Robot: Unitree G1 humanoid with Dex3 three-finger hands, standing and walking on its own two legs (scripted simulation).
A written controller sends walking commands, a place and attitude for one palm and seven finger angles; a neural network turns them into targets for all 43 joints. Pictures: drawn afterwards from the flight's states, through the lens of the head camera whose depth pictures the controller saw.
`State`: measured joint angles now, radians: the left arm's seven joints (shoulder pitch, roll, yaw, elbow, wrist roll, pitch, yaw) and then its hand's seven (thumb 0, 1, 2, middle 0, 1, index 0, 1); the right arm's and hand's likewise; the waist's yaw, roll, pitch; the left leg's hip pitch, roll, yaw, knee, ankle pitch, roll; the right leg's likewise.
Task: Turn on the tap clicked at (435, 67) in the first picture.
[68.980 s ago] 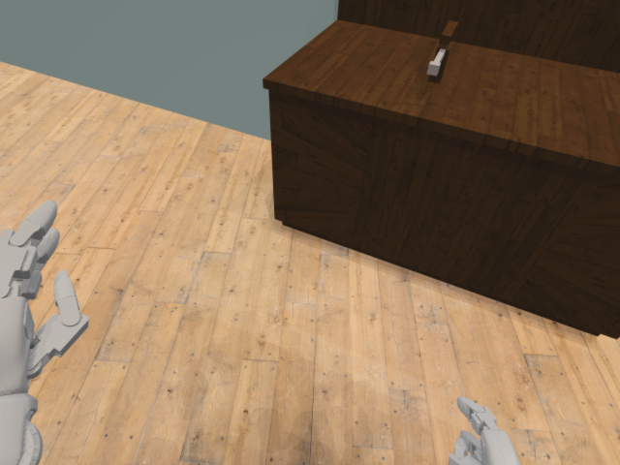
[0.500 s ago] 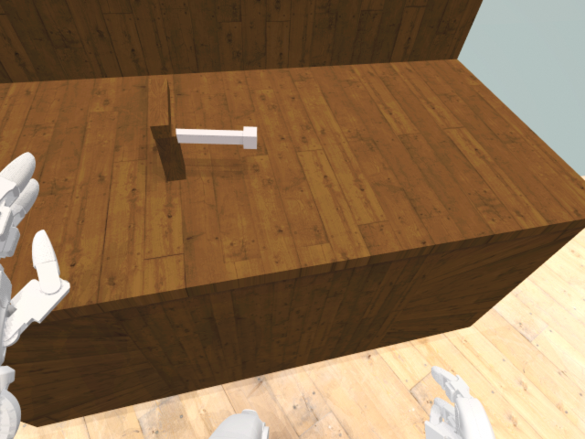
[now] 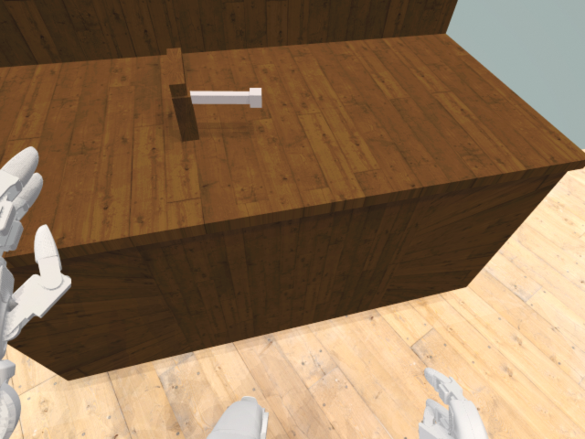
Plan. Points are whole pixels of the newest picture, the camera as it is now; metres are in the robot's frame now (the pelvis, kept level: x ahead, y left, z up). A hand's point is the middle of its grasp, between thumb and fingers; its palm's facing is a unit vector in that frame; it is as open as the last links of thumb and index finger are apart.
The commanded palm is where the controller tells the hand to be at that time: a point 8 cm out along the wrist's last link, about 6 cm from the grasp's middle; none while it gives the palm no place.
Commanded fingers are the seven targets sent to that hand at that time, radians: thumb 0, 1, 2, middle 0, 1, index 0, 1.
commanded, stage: stop stepping back and stand still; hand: left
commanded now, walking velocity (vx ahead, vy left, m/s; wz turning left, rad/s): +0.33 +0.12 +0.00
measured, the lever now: (255, 97) +0.71 +0.13 +0.07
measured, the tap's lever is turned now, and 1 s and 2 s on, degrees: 79 79 79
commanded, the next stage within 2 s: none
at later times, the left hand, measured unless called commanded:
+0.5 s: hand out of the picture +0.07 +0.27 +0.17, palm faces +0.38 -0.86 -0.35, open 7.4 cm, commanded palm +0.01 +0.31 +0.20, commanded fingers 0.00 0.90 0.90 -0.20 -0.30 -0.20 -0.30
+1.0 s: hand out of the picture +0.00 +0.27 +0.17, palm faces +0.32 -0.86 -0.39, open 7.4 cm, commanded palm -0.07 +0.31 +0.20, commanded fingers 0.00 0.90 0.90 -0.20 -0.30 -0.20 -0.30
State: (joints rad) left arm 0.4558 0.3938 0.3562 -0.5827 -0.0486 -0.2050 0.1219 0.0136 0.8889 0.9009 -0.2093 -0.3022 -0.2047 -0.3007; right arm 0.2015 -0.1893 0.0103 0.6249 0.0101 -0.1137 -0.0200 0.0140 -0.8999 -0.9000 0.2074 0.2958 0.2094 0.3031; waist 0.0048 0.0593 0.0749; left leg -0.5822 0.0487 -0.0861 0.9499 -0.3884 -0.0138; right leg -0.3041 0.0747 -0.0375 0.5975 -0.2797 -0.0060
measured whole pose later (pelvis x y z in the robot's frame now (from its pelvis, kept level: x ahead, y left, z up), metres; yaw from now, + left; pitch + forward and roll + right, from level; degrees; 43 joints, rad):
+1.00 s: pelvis -0.22 +0.03 -0.02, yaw +0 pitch -2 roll -6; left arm 0.43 0.43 0.37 -0.54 -0.06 -0.17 0.08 0.01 0.89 0.90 -0.21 -0.30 -0.20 -0.30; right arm 0.27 -0.19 0.01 0.64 0.04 -0.07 -0.01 0.01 -0.90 -0.90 0.21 0.30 0.21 0.30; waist -0.04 0.05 0.02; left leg -0.50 0.03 -0.06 1.21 -0.48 0.04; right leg -0.35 0.07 -0.15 0.74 -0.37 -0.04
